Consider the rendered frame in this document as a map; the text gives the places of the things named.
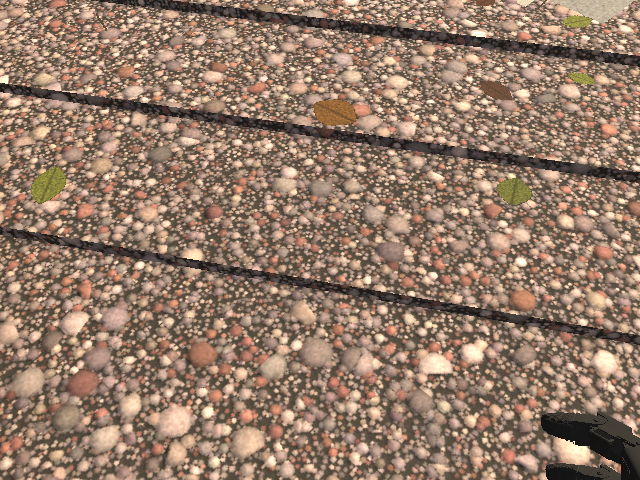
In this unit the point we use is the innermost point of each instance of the robot right hand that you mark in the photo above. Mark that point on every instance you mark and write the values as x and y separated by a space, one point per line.
605 435

